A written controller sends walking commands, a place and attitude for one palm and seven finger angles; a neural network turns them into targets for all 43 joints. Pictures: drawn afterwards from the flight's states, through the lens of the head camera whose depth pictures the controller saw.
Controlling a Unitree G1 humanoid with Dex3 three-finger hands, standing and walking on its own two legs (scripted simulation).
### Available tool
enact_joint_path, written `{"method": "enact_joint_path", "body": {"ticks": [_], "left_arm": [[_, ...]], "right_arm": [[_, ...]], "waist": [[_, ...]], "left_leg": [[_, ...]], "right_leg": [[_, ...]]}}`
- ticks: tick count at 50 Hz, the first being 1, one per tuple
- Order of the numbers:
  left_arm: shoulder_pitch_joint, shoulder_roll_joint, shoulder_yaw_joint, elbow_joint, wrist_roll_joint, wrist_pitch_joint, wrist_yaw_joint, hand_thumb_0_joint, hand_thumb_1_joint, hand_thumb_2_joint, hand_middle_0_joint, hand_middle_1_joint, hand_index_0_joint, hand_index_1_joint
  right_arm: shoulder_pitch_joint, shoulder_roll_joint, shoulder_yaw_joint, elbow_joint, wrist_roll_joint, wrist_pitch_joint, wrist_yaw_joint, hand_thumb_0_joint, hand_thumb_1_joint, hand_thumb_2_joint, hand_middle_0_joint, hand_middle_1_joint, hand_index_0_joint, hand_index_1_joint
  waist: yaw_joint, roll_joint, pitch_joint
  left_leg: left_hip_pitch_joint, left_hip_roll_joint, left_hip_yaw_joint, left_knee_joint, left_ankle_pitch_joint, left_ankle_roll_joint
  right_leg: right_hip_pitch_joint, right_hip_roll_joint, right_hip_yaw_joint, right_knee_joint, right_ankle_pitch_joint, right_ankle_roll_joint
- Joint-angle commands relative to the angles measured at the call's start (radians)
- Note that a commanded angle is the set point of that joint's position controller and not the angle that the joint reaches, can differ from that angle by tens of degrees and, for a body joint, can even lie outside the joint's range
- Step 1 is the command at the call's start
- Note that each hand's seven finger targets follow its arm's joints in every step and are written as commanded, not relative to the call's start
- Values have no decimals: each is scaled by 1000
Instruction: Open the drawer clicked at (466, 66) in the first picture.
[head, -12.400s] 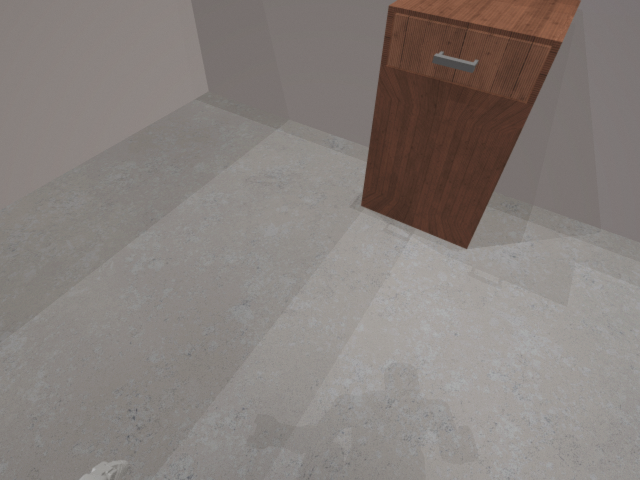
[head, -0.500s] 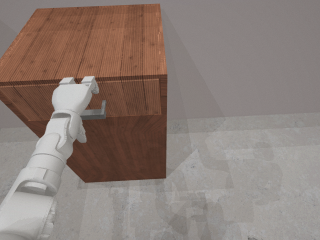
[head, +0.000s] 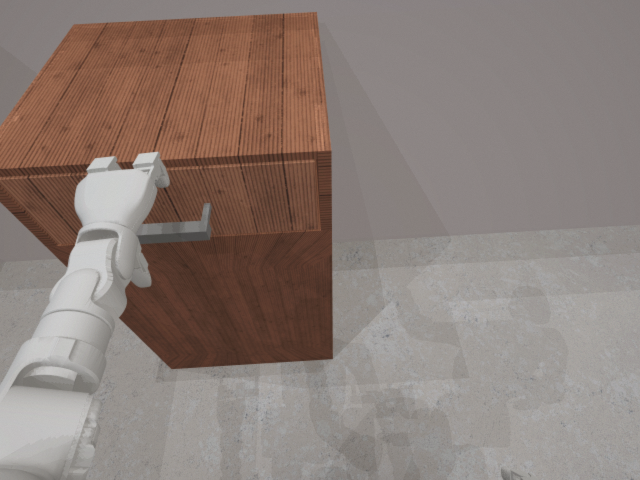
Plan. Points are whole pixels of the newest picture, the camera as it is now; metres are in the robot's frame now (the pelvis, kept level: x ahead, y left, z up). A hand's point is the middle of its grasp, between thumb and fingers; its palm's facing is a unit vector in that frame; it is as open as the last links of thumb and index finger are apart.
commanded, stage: move the hooked fingers above the handle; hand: left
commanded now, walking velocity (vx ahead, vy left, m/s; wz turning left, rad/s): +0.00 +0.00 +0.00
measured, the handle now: (170, 222) +0.49 +0.25 +0.00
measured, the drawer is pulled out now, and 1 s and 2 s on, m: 0.00 0.00 0.00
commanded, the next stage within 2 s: none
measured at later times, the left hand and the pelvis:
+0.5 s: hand (112, 224) +0.43 +0.29 +0.07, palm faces -0.02 +0.04 -1.00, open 13.9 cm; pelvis +0.00 +0.01 +0.00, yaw +0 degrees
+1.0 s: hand (141, 220) +0.43 +0.26 +0.07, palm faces -0.05 +0.00 -1.00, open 13.8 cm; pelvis +0.00 +0.01 +0.00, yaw -1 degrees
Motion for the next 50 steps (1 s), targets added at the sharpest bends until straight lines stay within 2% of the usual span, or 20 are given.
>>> {"method": "enact_joint_path", "body": {"ticks": [1,5,8,9,11,15,17,20,23,25,28,30,33,36,38,40,42,44,46,50], "left_arm": [[-319,215,11,-101,-25,53,-62,0,-500,300,-300,-1200,-300,-1200],[-370,88,-98,-298,-78,-57,-155,0,-500,300,-300,-1200,-300,-1200],[-419,181,-11,-366,-63,-158,-136,0,-500,300,-300,-1200,-300,-1200],[-447,173,-12,-378,-53,-179,-113,0,-500,300,-300,-1200,-300,-1200],[-482,261,83,-384,-31,-200,-45,0,-500,300,-300,-1200,-300,-1200],[-454,360,207,-282,9,-116,101,0,-500,300,-300,-1200,-300,-1200],[-398,352,190,-234,12,-36,129,0,-500,300,-300,-1200,-300,-1200],[-283,306,140,-106,1,80,75,0,-500,300,-300,-1200,-300,-1200],[-253,176,-15,-82,-37,135,-60,0,-500,300,-300,-1200,-300,-1200],[-286,85,-106,-178,-78,94,-154,0,-500,300,-300,-1200,-300,-1200],[-398,69,-136,-409,-115,-55,-227,0,-500,300,-300,-1200,-300,-1200],[-446,141,-69,-496,-104,-160,-205,0,-500,300,-300,-1200,-300,-1200],[-518,237,54,-447,-40,-233,-77,0,-500,300,-300,-1200,-300,-1200],[-479,393,236,-362,5,-180,82,0,-500,300,-300,-1200,-300,-1200],[-436,337,193,-316,-1,-95,141,0,-500,300,-300,-1200,-300,-1200],[-363,328,175,-183,-4,15,154,0,-500,300,-300,-1200,-300,-1200],[-309,282,106,-38,5,130,113,0,-500,300,-300,-1200,-300,-1200],[-294,269,62,-4,-7,183,24,0,-500,300,-300,-1200,-300,-1200],[-318,319,79,-8,-28,184,-49,0,-500,300,-300,-1200,-300,-1200],[-315,264,32,-35,-42,89,-157,0,-500,300,-300,-1200,-300,-1200]], "right_arm": [[35,-159,-41,-115,14,-14,-18,0,-900,-900,200,300,200,300],[35,-146,-47,-136,2,-26,-27,0,-900,-900,200,300,200,300],[52,-135,-51,-115,-10,-26,-32,0,-900,-900,200,300,200,300],[57,-129,-51,-108,-10,-27,-29,0,-900,-900,200,300,200,300],[66,-131,-55,-90,-10,-30,-24,0,-900,-900,200,300,200,300],[42,-125,-43,-75,-17,-33,-17,0,-900,-900,200,300,200,300],[20,-123,-35,-84,-15,-30,-11,0,-900,-900,200,300,200,300],[23,-137,-38,-89,-7,-15,-3,0,-900,-900,200,300,200,300],[35,-166,-42,-112,15,-1,-8,0,-900,-900,200,300,200,300],[31,-171,-44,-131,16,-5,-19,0,-900,-900,200,300,200,300],[25,-156,-45,-131,-5,-19,-35,0,-900,-900,200,300,200,300],[45,-140,-47,-117,-17,-25,-42,0,-900,-900,200,300,200,300],[77,-129,-54,-73,-15,-29,-38,0,-900,-900,200,300,200,300],[57,-126,-43,-67,-21,-35,-27,0,-900,-900,200,300,200,300],[17,-116,-33,-76,-19,-33,-20,0,-900,-900,200,300,200,300],[-5,-122,-26,-72,-18,-21,-14,0,-900,-900,200,300,200,300],[4,-134,-23,-65,-7,-7,-10,0,-900,-900,200,300,200,300],[19,-153,-23,-78,6,9,-10,0,-900,-900,200,300,200,300],[10,-168,-18,-101,16,26,-26,0,-900,-900,200,300,200,300],[11,-168,-11,-130,21,20,-58,0,-900,-900,200,300,200,300]], "waist": [[-10,-93,-315],[-38,-63,-318],[-21,-8,-310],[-22,21,-304],[1,59,-328],[42,45,-339],[64,58,-375],[61,-27,-414],[-2,-125,-346],[-38,-158,-322],[-56,-61,-314],[-43,3,-310],[-16,105,-312],[47,127,-345],[64,111,-377],[70,20,-391],[60,-46,-365],[41,-114,-355],[30,-172,-352],[2,-210,-219]], "left_leg": [[141,-5,34,-66,338,25],[237,-6,10,-51,377,35],[264,-8,-12,-33,398,29],[270,-7,-19,-25,413,24],[269,-3,-32,-18,441,11],[166,-13,-19,-22,411,-1],[149,-17,3,-32,407,-5],[132,-10,24,-50,432,-3],[146,4,35,-61,403,17],[187,6,21,-63,407,30],[277,-7,-6,-44,425,39],[313,-4,-28,-33,452,31],[327,11,-63,-9,479,-9],[225,-5,-55,-8,448,-28],[195,-14,-19,-11,447,-26],[136,-17,11,-24,430,-19],[95,-5,30,-53,386,-16],[92,1,38,-73,366,-3],[88,0,43,-87,335,14],[69,-6,41,-109,247,31]], "right_leg": [[248,-15,-18,-86,372,-4],[206,-16,-14,-99,371,-4],[146,-10,-16,-81,330,-12],[116,-7,-22,-69,320,-17],[92,-2,-32,-46,298,-25],[131,5,-44,-16,290,-33],[185,3,-40,-15,322,-32],[274,1,-34,-32,394,-23],[268,-9,-32,-75,419,-4],[258,-14,-26,-97,424,2],[191,-15,-16,-101,390,3],[137,-11,-23,-87,335,-9],[12,3,-49,-37,244,-27],[50,12,-57,2,235,-42],[115,10,-58,6,289,-42],[201,8,-50,-5,338,-34],[232,2,-45,-26,347,-23],[273,-5,-36,-62,362,-11],[328,-14,-18,-84,376,-1],[302,-27,-12,-130,325,7]]}}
